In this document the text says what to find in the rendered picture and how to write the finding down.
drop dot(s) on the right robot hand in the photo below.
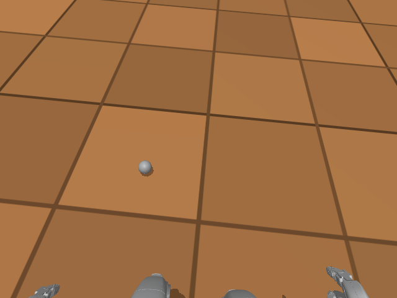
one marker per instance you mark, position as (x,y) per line
(351,288)

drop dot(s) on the ball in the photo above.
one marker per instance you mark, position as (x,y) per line
(145,167)

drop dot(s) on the left robot hand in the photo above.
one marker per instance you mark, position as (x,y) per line
(46,292)

